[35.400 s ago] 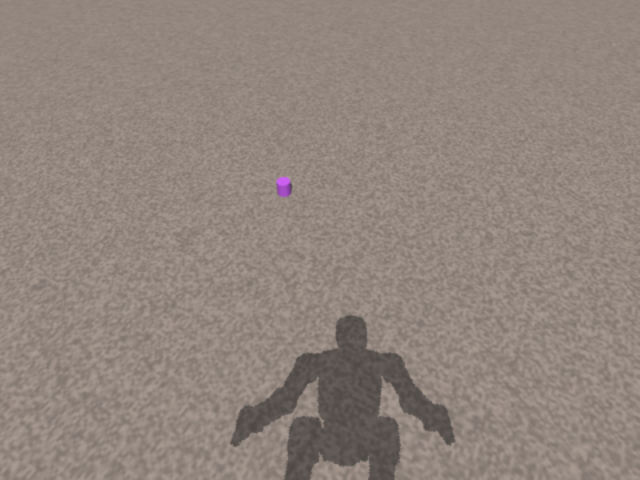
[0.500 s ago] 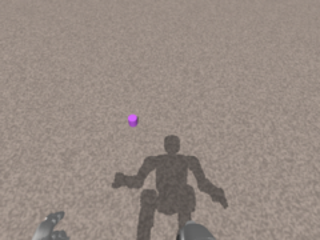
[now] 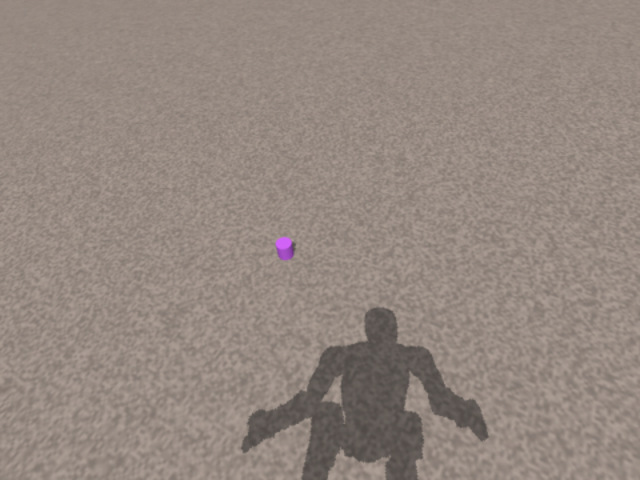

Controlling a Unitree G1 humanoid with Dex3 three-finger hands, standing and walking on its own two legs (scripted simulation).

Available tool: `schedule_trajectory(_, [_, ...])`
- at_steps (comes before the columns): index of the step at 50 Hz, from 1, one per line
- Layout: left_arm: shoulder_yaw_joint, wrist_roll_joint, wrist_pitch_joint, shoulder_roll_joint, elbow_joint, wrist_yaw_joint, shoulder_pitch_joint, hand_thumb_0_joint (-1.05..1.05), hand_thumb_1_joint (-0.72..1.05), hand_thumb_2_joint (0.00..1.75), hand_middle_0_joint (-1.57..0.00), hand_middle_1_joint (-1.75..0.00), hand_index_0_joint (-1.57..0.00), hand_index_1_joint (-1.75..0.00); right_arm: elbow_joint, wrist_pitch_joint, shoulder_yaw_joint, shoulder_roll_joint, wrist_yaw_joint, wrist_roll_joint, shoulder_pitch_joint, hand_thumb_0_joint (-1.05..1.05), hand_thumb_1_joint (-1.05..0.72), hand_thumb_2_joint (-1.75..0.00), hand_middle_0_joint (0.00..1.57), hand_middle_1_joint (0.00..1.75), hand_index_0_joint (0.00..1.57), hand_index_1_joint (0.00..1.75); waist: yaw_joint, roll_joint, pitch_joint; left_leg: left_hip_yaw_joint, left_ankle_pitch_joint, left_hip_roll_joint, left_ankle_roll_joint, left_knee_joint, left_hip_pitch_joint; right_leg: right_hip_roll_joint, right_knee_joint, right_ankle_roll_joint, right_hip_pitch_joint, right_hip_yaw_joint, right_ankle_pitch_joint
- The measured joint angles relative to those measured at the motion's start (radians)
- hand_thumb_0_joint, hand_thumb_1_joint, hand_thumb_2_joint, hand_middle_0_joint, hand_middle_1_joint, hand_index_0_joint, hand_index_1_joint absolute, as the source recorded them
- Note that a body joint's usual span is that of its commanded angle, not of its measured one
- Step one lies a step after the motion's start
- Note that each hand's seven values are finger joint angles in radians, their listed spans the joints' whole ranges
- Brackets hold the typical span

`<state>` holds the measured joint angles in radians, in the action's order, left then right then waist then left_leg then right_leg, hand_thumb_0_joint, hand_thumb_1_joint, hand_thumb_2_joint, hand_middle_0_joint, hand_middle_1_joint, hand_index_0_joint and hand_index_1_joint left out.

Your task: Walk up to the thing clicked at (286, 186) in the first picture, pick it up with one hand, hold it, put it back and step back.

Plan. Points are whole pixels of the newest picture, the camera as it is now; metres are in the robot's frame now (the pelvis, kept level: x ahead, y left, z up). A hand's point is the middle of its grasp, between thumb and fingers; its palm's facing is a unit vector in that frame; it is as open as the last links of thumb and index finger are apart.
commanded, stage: step back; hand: left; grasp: from above
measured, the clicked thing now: (284, 248) +1.09 +0.27 -0.73
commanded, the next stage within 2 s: stand in 0.92 s
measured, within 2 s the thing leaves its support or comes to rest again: neither
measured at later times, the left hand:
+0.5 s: hand out of the picture +0.08 +0.27 -0.15, palm faces +0.03 -0.92 -0.39, open 7.3 cm
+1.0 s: hand out of the picture +0.14 +0.29 -0.15, palm faces +0.06 -0.93 -0.35, open 7.3 cm
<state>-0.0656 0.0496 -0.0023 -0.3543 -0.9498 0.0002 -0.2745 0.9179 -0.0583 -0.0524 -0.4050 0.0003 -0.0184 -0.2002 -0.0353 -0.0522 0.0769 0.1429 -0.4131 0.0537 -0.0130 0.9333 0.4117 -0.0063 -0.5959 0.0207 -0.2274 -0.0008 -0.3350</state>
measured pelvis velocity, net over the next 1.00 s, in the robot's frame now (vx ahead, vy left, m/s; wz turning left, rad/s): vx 0.06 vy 0.02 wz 0.06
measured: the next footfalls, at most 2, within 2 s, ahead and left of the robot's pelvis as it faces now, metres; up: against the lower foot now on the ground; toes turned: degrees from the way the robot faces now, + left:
left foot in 0.10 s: +0.02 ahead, +0.14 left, +0.00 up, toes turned +1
right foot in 0.44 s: +0.11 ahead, -0.12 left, +0.00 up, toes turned +0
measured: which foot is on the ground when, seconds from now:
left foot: up 0.00-0.08, down 0.10-0.46, up 0.48-0.70, down 0.72-1.00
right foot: down 0.00-0.16, up 0.18-0.42, down 0.44-1.00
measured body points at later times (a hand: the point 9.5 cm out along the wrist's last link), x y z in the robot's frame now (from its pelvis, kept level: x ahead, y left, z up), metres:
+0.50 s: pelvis +0.01 -0.01 -0.01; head +0.02 -0.01 +0.44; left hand +0.08 +0.31 -0.12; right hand +0.08 -0.33 -0.13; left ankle -0.02 +0.13 -0.73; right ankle +0.07 -0.12 -0.73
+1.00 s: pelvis +0.06 +0.02 +0.00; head +0.08 +0.03 +0.45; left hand +0.14 +0.34 -0.12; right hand +0.17 -0.27 -0.12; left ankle +0.04 +0.14 -0.73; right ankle +0.07 -0.12 -0.73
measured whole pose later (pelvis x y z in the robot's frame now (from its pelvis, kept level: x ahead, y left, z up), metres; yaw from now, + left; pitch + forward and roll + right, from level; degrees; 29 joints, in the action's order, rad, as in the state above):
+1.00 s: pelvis +0.06 +0.02 +0.00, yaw +3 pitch -2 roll +0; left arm -0.03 0.00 -0.02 -0.38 -1.06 0.00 -0.08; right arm 1.07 0.02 -0.01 -0.34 0.00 -0.01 -0.10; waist -0.01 0.02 0.08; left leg 0.01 -0.30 -0.02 -0.01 0.54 0.21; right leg -0.04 -0.53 -0.02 -0.23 0.04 -0.27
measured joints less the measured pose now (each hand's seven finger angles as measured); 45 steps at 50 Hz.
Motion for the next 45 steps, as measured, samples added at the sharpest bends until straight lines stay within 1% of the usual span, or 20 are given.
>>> schedule_trajectory(5, [-0.01,0.002,-0.015,-0.024,0.034,-0.011,0.032,0.01,0.9,0.9,-0.2,-0.3,-0.21,-0.3,0.057,0.016,-0.002,0.011,-0.015,-0.014,-0.05,0.01,-0.91,-0.9,0.2,0.3,0.2,0.3,0.006,0.004,-0.003,-0.08,-0.074,-0.043,-0.003,-0.25,-0.137,-0.023,-0.031,-0.003,-0.03,0.058,-0.009])
schedule_trajectory(7, [-0.011,-0.003,-0.007,-0.044,0.035,-0.012,0.043,0.01,0.9,0.9,-0.2,-0.3,-0.21,-0.3,0.075,0.031,-0.004,0.035,-0.017,-0.016,-0.043,0.01,-0.91,-0.9,0.2,0.3,0.2,0.3,-0.003,0.057,0.017,-0.111,0.086,-0.015,0.009,-0.352,-0.187,-0.059,-0.061,-0.013,-0.036,0.039,-0.018])
schedule_trajectory(8, [-0.011,-0.007,-0.002,-0.052,0.033,-0.011,0.037,0.01,0.9,0.9,-0.2,-0.3,-0.21,-0.3,0.075,0.042,-0.005,0.047,-0.018,-0.02,-0.042,0.01,-0.91,-0.9,0.2,0.3,0.2,0.3,-0.008,0.085,0.019,-0.13,0.118,0.001,0.015,-0.378,-0.204,-0.072,-0.082,-0.002,-0.044,0.015,-0.025])
schedule_trajectory(9, [-0.009,-0.013,0.003,-0.052,0.024,-0.01,0.031,0.01,0.91,0.9,-0.2,-0.3,-0.21,-0.3,0.068,0.054,-0.005,0.052,-0.02,-0.022,-0.046,0.01,-0.91,-0.9,0.2,0.3,0.2,0.3,-0.003,0.093,0.009,-0.136,0.119,0.003,0.022,-0.382,-0.206,-0.066,-0.12,0.003,-0.061,0.001,-0.07])
schedule_trajectory(11, [-0.004,-0.016,0.014,-0.049,-0.002,-0.014,0.028,0.01,0.91,0.9,-0.2,-0.3,-0.21,-0.3,0.054,0.07,-0.007,0.053,-0.025,-0.021,-0.058,0.01,-0.91,-0.9,0.2,0.3,0.2,0.3,0.023,0.081,-0.013,-0.122,0.106,-0.011,0.045,-0.383,-0.206,-0.031,-0.225,0.008,-0.102,-0.007,-0.148])
schedule_trajectory(13, [-0.002,-0.02,0.011,-0.053,-0.01,-0.02,0.027,0.01,0.91,0.9,-0.2,-0.3,-0.21,-0.3,0.047,0.077,-0.006,0.057,-0.024,-0.022,-0.065,0.01,-0.91,-0.9,0.2,0.3,0.2,0.3,0.035,0.081,-0.02,-0.116,0.114,-0.025,0.049,-0.409,-0.224,-0.013,-0.279,0.011,-0.132,-0.013,-0.153])
schedule_trajectory(15, [-0.004,-0.022,0.001,-0.06,-0.01,-0.027,0.029,0.01,0.91,0.9,-0.2,-0.3,-0.21,-0.3,0.042,0.085,-0.004,0.058,-0.022,-0.021,-0.069,0.01,-0.9,-0.9,0.2,0.3,0.2,0.3,0.037,0.092,-0.022,-0.12,0.126,-0.033,0.038,-0.435,-0.241,-0.019,-0.268,0.009,-0.154,-0.013,-0.124])
schedule_trajectory(20, [-0.005,-0.026,-0.016,-0.056,-0.018,-0.034,0.045,0.01,0.91,0.9,-0.2,-0.3,-0.21,-0.3,0.033,0.079,-0.006,0.038,-0.021,-0.019,-0.061,0.01,-0.9,-0.9,0.2,0.3,0.2,0.3,0.047,0.09,-0.014,-0.127,0.098,-0.052,0.015,-0.413,-0.251,-0.03,-0.104,-0.005,-0.137,0.007,-0.047])
schedule_trajectory(21, [-0.005,-0.026,-0.021,-0.053,-0.022,-0.033,0.047,0.01,0.91,0.9,-0.2,-0.3,-0.21,-0.3,0.032,0.073,-0.005,0.031,-0.021,-0.016,-0.058,0.01,-0.9,-0.9,0.2,0.3,0.2,0.3,0.048,0.085,-0.015,-0.128,0.08,-0.057,0.009,-0.389,-0.245,-0.027,-0.047,-0.006,-0.115,0.014,-0.013])
schedule_trajectory(23, [-0.005,-0.023,-0.031,-0.038,-0.034,-0.024,0.058,0.01,0.91,0.9,-0.2,-0.3,-0.21,-0.3,0.034,0.058,-0.005,0.016,-0.015,-0.008,-0.047,0.01,-0.9,-0.9,0.2,0.3,0.2,0.3,0.046,0.051,-0.006,-0.118,0.028,-0.085,-0.004,-0.311,-0.226,0.0,0.013,-0.006,-0.083,0.031,0.118])
schedule_trajectory(24, [-0.005,-0.018,-0.036,-0.025,-0.038,-0.019,0.066,0.01,0.91,0.9,-0.2,-0.3,-0.21,-0.3,0.037,0.052,-0.004,0.01,-0.01,-0.003,-0.042,0.01,-0.9,-0.9,0.2,0.3,0.2,0.3,0.048,0.026,-0.001,-0.094,0.003,-0.097,0.007,-0.266,-0.21,0.015,0.007,-0.003,-0.078,0.048,0.119])
schedule_trajectory(26, [0.002,-0.012,-0.042,-0.01,-0.037,-0.015,0.077,0.01,0.91,0.9,-0.2,-0.3,-0.21,-0.3,0.046,0.041,-0.001,0.015,0.0,0.001,-0.037,0.01,-0.91,-0.9,0.2,0.3,0.2,0.3,0.038,0.014,-0.007,-0.061,-0.083,-0.072,0.016,-0.169,-0.161,0.017,-0.013,0.005,-0.083,0.058,0.09])
schedule_trajectory(29, [0.012,-0.011,-0.043,0.009,-0.031,-0.013,0.096,0.01,0.91,0.9,-0.2,-0.3,-0.21,-0.3,0.058,0.042,0.007,0.02,0.0,0.005,-0.027,0.01,-0.91,-0.9,0.2,0.3,0.2,0.3,0.021,0.018,-0.002,-0.067,-0.133,-0.041,0.021,-0.106,-0.113,-0.002,-0.01,0.011,-0.076,0.055,0.074])
schedule_trajectory(32, [0.02,-0.014,-0.049,0.022,-0.029,-0.012,0.113,0.01,0.91,0.9,-0.2,-0.3,-0.21,-0.3,0.067,0.047,0.01,0.019,-0.001,0.004,-0.015,0.01,-0.91,-0.9,0.2,0.3,0.2,0.3,0.015,0.01,0.003,-0.072,-0.1,-0.047,0.02,-0.122,-0.086,-0.014,-0.003,0.002,-0.071,0.061,0.069])
schedule_trajectory(35, [0.023,-0.018,-0.042,0.017,-0.032,-0.01,0.128,0.01,0.9,0.9,-0.2,-0.3,-0.21,-0.3,0.079,0.05,0.01,0.022,0.0,0.002,-0.003,0.01,-0.91,-0.9,0.2,0.3,0.2,0.3,0.015,0.014,0.006,-0.099,-0.045,-0.065,0.016,-0.221,-0.104,-0.029,-0.022,-0.008,-0.076,0.061,0.05])
schedule_trajectory(36, [0.023,-0.022,-0.037,0.014,-0.035,-0.009,0.135,0.01,0.9,0.9,-0.2,-0.3,-0.21,-0.3,0.084,0.053,0.01,0.023,0.0,0.0,-0.001,0.01,-0.91,-0.9,0.2,0.3,0.2,0.3,0.018,0.018,0.007,-0.108,0.008,-0.069,0.015,-0.283,-0.122,-0.036,-0.036,-0.013,-0.08,0.063,0.039])
schedule_trajectory(37, [0.023,-0.026,-0.031,0.008,-0.037,-0.007,0.143,0.01,0.9,0.9,-0.2,-0.3,-0.21,-0.3,0.09,0.057,0.008,0.026,0.002,-0.002,0.003,0.01,-0.91,-0.9,0.2,0.3,0.2,0.3,0.021,0.027,0.011,-0.115,0.103,-0.064,0.007,-0.321,-0.135,-0.046,-0.053,-0.02,-0.082,0.061,0.027])
schedule_trajectory(38, [0.022,-0.031,-0.025,0.002,-0.04,-0.005,0.15,0.01,0.9,0.9,-0.2,-0.3,-0.21,-0.3,0.099,0.058,0.007,0.033,0.004,-0.005,0.01,0.01,-0.91,-0.9,0.2,0.3,0.2,0.3,0.019,0.042,0.016,-0.124,0.125,-0.054,0.001,-0.33,-0.144,-0.058,-0.065,-0.026,-0.083,0.051,0.019])
schedule_trajectory(41, [0.022,-0.044,-0.013,-0.009,-0.05,0.0,0.159,0.01,0.91,0.9,-0.2,-0.3,-0.21,-0.3,0.116,0.055,0.015,0.045,0.002,-0.006,0.027,0.01,-0.91,-0.9,0.2,0.3,0.2,0.3,0.015,0.054,0.007,-0.139,0.097,-0.057,0.001,-0.323,-0.148,-0.054,-0.047,-0.034,-0.075,0.038,0.022])
schedule_trajectory(45, [0.024,-0.045,-0.013,-0.027,-0.073,0.0,0.177,0.01,0.91,0.9,-0.2,-0.3,-0.21,-0.3,0.136,0.054,0.026,0.061,0.001,-0.002,0.063,0.01,-0.91,-0.9,0.2,0.3,0.2,0.3,0.021,0.059,0.004,-0.135,0.087,-0.072,0.002,-0.33,-0.158,-0.038,0.003,-0.039,-0.045,0.044,0.04])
